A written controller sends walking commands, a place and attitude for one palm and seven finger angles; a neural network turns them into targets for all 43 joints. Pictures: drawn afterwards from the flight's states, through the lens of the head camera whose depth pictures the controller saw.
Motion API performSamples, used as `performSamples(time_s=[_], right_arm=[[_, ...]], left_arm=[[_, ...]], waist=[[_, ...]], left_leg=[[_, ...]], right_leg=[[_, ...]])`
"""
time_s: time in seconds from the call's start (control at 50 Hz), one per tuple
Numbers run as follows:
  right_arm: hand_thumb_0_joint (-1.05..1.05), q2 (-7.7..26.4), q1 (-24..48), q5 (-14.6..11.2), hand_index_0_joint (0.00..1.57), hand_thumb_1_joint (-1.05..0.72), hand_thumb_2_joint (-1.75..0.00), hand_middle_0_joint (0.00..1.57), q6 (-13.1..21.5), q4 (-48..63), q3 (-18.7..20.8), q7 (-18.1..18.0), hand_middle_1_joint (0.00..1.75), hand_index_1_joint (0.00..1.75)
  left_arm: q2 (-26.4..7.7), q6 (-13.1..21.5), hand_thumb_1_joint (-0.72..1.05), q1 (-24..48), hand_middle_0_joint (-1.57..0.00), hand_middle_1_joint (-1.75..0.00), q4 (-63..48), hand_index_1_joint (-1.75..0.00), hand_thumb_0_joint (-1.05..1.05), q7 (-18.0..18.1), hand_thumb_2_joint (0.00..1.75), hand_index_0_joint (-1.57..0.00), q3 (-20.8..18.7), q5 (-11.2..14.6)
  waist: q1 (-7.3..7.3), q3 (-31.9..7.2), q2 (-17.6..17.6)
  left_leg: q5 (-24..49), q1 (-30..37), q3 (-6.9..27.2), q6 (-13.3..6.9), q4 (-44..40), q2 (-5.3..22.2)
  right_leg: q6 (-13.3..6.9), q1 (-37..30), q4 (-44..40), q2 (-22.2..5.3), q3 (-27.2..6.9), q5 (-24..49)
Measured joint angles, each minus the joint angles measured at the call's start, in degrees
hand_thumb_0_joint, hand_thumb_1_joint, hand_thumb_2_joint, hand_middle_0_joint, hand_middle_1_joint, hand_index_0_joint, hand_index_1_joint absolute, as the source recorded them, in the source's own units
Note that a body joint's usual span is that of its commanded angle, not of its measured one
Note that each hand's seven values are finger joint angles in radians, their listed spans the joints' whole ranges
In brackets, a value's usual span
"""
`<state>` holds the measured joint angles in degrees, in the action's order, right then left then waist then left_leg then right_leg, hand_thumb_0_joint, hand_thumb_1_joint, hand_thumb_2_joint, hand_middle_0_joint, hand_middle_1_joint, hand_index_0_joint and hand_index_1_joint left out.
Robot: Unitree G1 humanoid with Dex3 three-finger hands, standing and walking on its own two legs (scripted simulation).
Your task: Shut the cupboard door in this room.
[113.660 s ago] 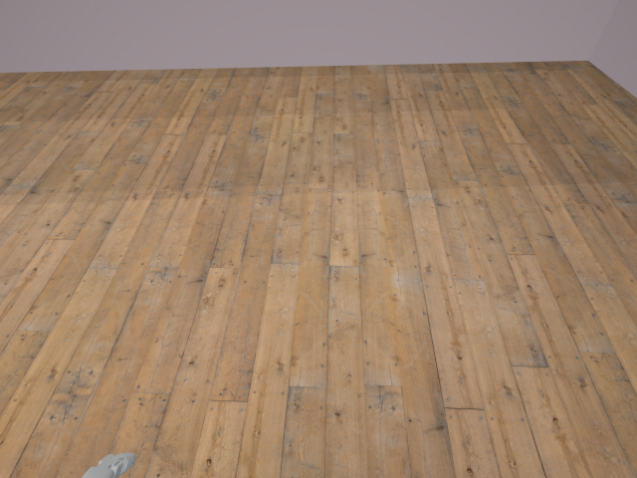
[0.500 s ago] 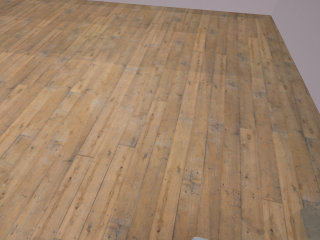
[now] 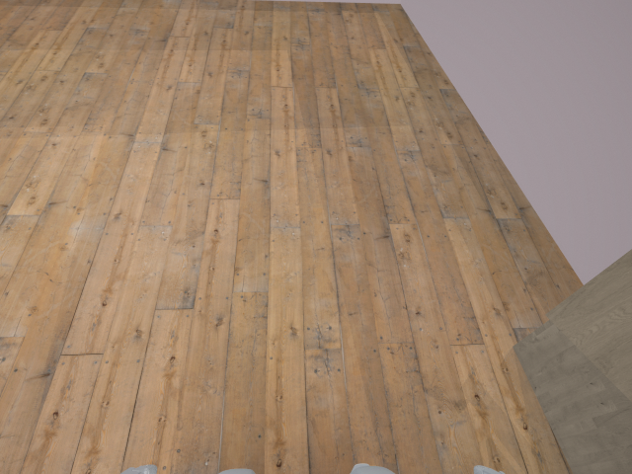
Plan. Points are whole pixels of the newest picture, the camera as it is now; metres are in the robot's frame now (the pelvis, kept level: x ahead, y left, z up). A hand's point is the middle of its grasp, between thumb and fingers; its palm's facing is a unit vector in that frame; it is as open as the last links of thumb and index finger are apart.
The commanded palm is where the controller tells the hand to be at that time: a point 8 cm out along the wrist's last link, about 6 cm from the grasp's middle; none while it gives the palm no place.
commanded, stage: turn to face it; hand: left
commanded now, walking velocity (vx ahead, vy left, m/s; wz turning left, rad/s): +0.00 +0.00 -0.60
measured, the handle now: out of the picture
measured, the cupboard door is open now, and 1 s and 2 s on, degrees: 22 22 22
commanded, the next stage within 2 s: take the last steps up to it in 1.50 s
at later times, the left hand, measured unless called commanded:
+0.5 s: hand (217, 445) +0.17 +0.14 -0.14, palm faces -0.30 -0.92 -0.27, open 7.3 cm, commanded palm none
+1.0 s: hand (228, 399) +0.23 +0.14 -0.15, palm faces -0.54 -0.81 -0.20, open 7.4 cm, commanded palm none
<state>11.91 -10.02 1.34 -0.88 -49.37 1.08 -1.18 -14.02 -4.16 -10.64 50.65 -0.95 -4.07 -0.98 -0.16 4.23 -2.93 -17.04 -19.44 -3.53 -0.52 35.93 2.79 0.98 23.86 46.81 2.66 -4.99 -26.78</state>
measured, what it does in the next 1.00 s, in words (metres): steps on the spot, turning right: right foot, then left foot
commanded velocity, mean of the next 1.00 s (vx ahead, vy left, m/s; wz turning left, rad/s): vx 0.00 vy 0.00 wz -0.60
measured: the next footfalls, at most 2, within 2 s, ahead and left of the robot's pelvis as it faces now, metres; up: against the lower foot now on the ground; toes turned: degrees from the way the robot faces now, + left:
right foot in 0.36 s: +0.00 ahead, -0.14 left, +0.00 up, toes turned -18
left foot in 0.74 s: +0.12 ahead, +0.08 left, +0.00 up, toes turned -23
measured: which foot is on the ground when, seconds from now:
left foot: down 0.00-0.36, up 0.38-0.72, down 0.74-1.00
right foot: up 0.00-0.34, down 0.36-0.74, up 0.76-1.00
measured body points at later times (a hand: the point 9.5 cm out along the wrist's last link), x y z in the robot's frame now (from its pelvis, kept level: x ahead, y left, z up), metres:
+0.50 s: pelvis +0.00 -0.02 +0.01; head +0.04 -0.05 +0.45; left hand +0.19 +0.19 -0.12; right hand -0.03 -0.29 -0.15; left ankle +0.01 +0.11 -0.66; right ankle -0.04 -0.12 -0.73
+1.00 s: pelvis +0.04 +0.01 +0.01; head +0.09 +0.01 +0.46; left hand +0.26 +0.18 -0.14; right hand -0.05 -0.23 -0.11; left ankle +0.08 +0.10 -0.73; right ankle -0.07 -0.10 -0.65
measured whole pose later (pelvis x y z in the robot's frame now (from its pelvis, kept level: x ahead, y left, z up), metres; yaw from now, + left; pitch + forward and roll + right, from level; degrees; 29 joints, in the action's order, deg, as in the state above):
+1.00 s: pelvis +0.04 +0.01 +0.01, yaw -36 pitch +1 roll -3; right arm 11.2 -12.7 1.9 -0.6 -49.8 0.6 -1.7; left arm -15.6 -4.9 -9.6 50.8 -2.5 -5.3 -1.1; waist -0.1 4.7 -0.8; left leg -16.3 -13.3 -11.0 -1.0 28.9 6.7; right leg 3.2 27.0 60.2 -1.6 1.2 -25.1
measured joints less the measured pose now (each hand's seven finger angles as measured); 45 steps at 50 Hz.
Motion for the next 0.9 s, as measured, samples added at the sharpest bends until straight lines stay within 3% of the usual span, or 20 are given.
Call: performSamples(time_s=[0.06,0.14,0.28,0.36,0.38,0.42,0.46,0.5,0.62,0.68,0.72,0.76,0.8,0.86,0.9], right_arm=[[0.00,-0.93,-1.33,0.50,0.20,-0.90,-0.90,0.20,0.05,0.19,-0.87,-0.23,0.30,0.30],[0.00,-1.19,-2.46,0.63,0.20,-0.90,-0.90,0.20,0.15,-0.19,-0.97,-0.57,0.30,0.30],[0.00,-0.15,-3.67,0.59,0.20,-0.90,-0.90,0.20,0.08,-1.56,0.33,-0.11,0.30,0.30],[0.00,1.43,-5.13,0.11,0.20,-0.90,-0.90,0.20,-0.60,-2.39,1.30,0.38,0.30,0.30],[0.00,2.19,-4.89,-0.05,0.20,-0.90,-0.90,0.20,-1.16,-2.86,1.66,0.42,0.30,0.30],[0.00,3.45,-3.99,-0.25,0.20,-0.90,-0.90,0.20,-2.75,-3.53,2.09,0.14,0.30,0.30],[0.01,3.78,-3.03,-0.27,0.20,-0.91,-0.90,0.20,-3.46,-3.76,2.28,0.02,0.30,0.30],[0.01,3.51,-2.08,-0.22,0.20,-0.91,-0.90,0.20,-3.32,-3.34,2.13,0.26,0.30,0.30],[0.01,2.13,0.02,-0.46,0.19,-0.91,-0.90,0.20,-2.32,-1.19,1.66,0.49,0.30,0.30],[0.01,1.57,0.93,-0.72,0.19,-0.91,-0.90,0.20,-1.87,-0.37,1.47,0.37,0.30,0.30],[0.00,1.32,1.08,-0.85,0.20,-0.91,-0.90,0.20,-1.11,0.24,1.14,0.24,0.30,0.30],[0.00,0.73,0.98,-0.54,0.20,-0.91,-0.90,0.20,-0.05,0.51,0.72,0.08,0.30,0.30],[0.00,0.05,0.71,0.03,0.20,-0.91,-0.90,0.20,0.22,0.81,-0.14,0.00,0.30,0.30],[0.00,-0.67,-0.40,0.50,0.20,-0.90,-0.90,0.20,0.32,0.97,-0.83,-0.44,0.30,0.30],[0.00,-0.84,-1.08,0.60,0.20,-0.90,-0.90,0.20,0.30,0.81,-0.94,-0.60,0.30,0.30]], left_arm=[[-0.93,-0.43,0.91,0.31,-0.20,-0.30,0.21,-0.30,0.01,-0.93,0.90,-0.20,-0.79,-0.44],[-1.41,-0.56,0.91,0.86,-0.20,-0.30,-0.39,-0.30,0.01,-1.52,0.90,-0.20,-1.23,-0.29],[-0.83,-0.50,0.91,2.24,-0.20,-0.30,-0.66,-0.30,0.01,-1.61,0.90,-0.20,-0.84,-0.21],[-0.34,0.79,0.91,2.52,-0.20,-0.30,-1.51,-0.30,0.00,-1.61,0.90,-0.20,-0.08,-0.31],[0.26,1.45,0.91,2.79,-0.20,-0.30,-1.36,-0.30,0.00,-1.26,0.90,-0.20,0.09,-0.43],[1.45,2.15,0.91,2.79,-0.20,-0.30,-1.36,-0.30,0.00,-0.58,0.90,-0.20,0.85,-0.27],[2.15,2.21,0.91,2.13,-0.20,-0.30,-1.53,-0.30,0.00,0.08,0.90,-0.20,1.15,-0.21],[2.26,2.07,0.91,1.50,-0.20,-0.30,-1.42,-0.30,0.00,0.54,0.90,-0.20,1.26,-0.16],[1.93,2.04,0.91,0.04,-0.20,-0.30,-0.63,-0.30,0.00,0.47,0.90,-0.20,1.40,-0.40],[1.63,1.72,0.91,-0.56,-0.20,-0.30,-0.25,-0.30,0.00,0.27,0.90,-0.20,1.18,-0.56],[1.27,1.28,0.91,-1.00,-0.20,-0.30,0.00,-0.30,0.00,0.22,0.90,-0.20,0.92,-0.36],[0.46,0.62,0.91,-0.94,-0.20,-0.30,0.37,-0.30,0.00,0.17,0.90,-0.20,0.52,0.14],[-0.37,0.05,0.91,-0.58,-0.20,-0.30,0.68,-0.30,0.00,0.00,0.90,-0.20,0.03,0.05],[-1.19,-0.22,0.91,-0.24,-0.20,-0.30,0.86,-0.30,0.01,-0.74,0.90,-0.20,-0.69,-0.25],[-1.49,-0.34,0.91,0.01,-0.20,-0.30,0.63,-0.30,0.01,-1.13,0.90,-0.20,-0.93,-0.21]], waist=[[0.06,-0.13,0.03],[-0.06,0.22,1.17],[1.21,0.88,3.61],[1.67,0.00,4.55],[1.61,0.11,5.59],[1.79,0.44,7.06],[1.58,0.44,7.00],[1.46,0.52,6.03],[0.75,0.39,3.03],[0.08,0.08,1.90],[-0.11,-0.39,1.33],[-0.03,-0.77,0.28],[-0.35,-0.33,-0.38],[-0.40,-0.05,-0.01],[-0.40,0.15,0.58]], left_leg=[[0.04,2.18,-1.96,-0.54,-2.89,1.33],[1.74,4.41,-4.49,-0.51,-6.83,2.81],[-0.10,5.44,-9.47,0.49,-5.14,5.63],[-3.96,3.75,-11.87,2.11,1.57,7.22],[-7.73,2.04,-10.22,2.79,5.92,7.42],[-12.42,-2.53,-4.44,3.33,16.97,5.31],[-11.35,-6.30,-1.48,3.79,24.81,3.32],[-8.39,-8.69,-0.19,4.41,27.58,2.41],[-6.20,-8.41,1.85,5.32,18.68,0.96],[-5.96,-5.41,2.07,5.00,10.62,-0.16],[-1.92,-1.78,1.85,4.64,2.09,-0.81],[-1.24,-0.49,0.70,1.20,-0.93,-0.98],[-1.37,0.11,-0.91,-0.61,-0.43,-0.24],[-0.22,2.54,-2.78,-0.93,-3.36,1.25],[0.57,4.04,-4.03,-0.87,-5.35,2.13]], right_leg=[[0.85,4.01,13.86,-0.67,3.05,-0.65],[1.96,4.76,17.62,-2.74,5.33,1.76],[1.38,-1.58,1.56,-4.44,7.95,1.61],[-0.85,-8.23,-13.08,-4.02,9.07,9.90],[-1.47,-7.81,-12.35,-3.38,8.88,8.77],[-2.03,-7.27,-11.03,-2.58,8.32,7.03],[-2.08,-7.68,-12.70,-2.23,7.07,7.77],[-2.04,-8.24,-14.99,-1.97,5.64,9.42],[-1.85,-8.54,-17.49,-1.22,1.98,11.15],[-1.09,-7.66,-16.30,-0.75,0.02,10.60],[-0.24,-6.50,-14.35,-0.24,-1.28,9.62],[0.08,-3.95,-8.94,0.02,-1.92,4.80],[0.18,-0.26,2.42,0.19,-0.27,-1.50],[1.16,3.63,15.49,-0.70,2.98,-1.38],[1.74,4.49,18.34,-1.82,4.42,-0.05]])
